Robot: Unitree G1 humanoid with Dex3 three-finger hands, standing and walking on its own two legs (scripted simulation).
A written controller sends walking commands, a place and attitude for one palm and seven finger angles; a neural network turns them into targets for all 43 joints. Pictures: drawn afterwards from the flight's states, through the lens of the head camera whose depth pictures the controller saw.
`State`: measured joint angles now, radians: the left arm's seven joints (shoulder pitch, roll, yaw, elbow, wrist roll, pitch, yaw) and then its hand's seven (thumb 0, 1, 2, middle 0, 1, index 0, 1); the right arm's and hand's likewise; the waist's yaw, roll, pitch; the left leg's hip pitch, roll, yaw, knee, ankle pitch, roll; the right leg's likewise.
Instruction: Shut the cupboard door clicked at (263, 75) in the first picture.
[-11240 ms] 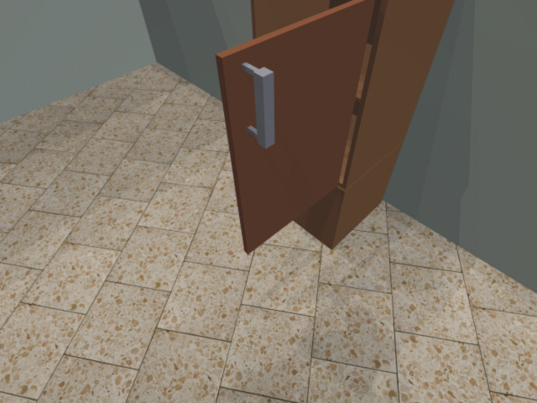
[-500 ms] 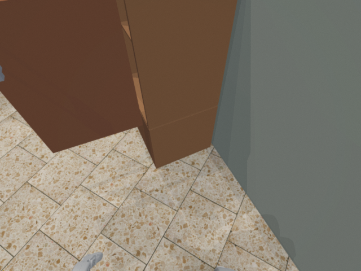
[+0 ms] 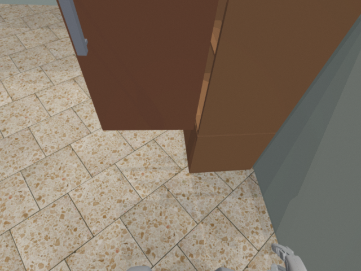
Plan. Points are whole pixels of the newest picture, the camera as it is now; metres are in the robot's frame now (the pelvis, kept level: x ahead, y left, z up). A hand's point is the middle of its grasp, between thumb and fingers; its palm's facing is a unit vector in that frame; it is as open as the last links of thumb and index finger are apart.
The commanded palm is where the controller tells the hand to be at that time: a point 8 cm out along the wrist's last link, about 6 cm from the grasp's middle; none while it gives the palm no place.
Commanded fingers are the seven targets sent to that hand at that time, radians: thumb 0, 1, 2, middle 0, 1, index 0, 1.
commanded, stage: turn to face it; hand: left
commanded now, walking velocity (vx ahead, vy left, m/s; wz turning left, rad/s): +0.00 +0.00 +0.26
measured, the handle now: (76, 23) +0.65 +0.34 +0.16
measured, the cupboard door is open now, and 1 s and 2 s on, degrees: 88 88 88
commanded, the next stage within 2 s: take the last steps up to it in 0.22 s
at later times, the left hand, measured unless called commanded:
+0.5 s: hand out of the picture +0.06 +0.15 -0.15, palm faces +0.18 -0.96 -0.24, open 7.2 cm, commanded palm none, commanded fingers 0.00 0.90 0.90 -0.20 -0.30 -0.20 -0.30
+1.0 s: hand out of the picture +0.10 +0.24 -0.16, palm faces +0.22 -0.96 -0.18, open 7.4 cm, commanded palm none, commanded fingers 0.00 0.90 0.90 -0.20 -0.30 -0.20 -0.30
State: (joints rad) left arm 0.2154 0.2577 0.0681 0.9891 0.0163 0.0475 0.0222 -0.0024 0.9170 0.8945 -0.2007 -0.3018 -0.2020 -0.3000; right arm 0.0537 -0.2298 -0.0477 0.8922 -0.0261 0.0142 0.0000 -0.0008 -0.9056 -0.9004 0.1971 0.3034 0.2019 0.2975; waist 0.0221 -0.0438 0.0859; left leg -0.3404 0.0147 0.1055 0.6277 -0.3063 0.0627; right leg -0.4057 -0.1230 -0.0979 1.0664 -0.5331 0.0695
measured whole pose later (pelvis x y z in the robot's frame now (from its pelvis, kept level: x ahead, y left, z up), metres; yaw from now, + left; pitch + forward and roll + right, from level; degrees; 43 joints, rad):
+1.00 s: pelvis +0.11 +0.06 +0.02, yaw +10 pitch +0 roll +1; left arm 0.25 0.17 0.05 1.07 0.03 -0.01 0.00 0.00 0.91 0.90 -0.20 -0.30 -0.20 -0.30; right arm 0.28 -0.16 -0.04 1.05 -0.03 -0.06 -0.02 -0.01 -0.94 -0.90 0.20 0.30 0.21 0.30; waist 0.01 -0.03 0.05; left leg -0.13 -0.03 0.16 0.36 -0.23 0.06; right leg -0.49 -0.11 -0.09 0.96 -0.31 0.00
